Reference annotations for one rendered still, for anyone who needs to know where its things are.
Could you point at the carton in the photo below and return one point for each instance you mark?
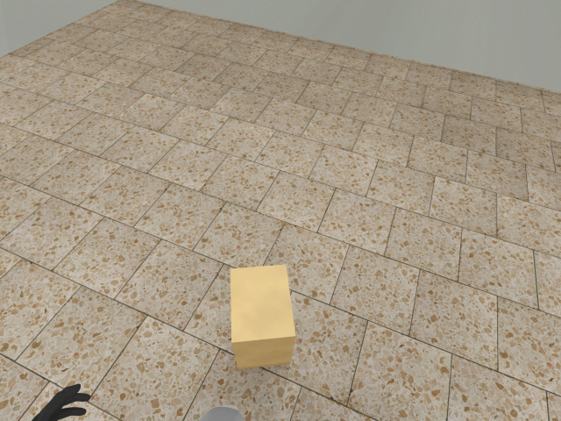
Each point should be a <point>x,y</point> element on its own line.
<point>262,323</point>

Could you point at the left robot hand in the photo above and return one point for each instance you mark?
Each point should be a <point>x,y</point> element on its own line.
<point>53,410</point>

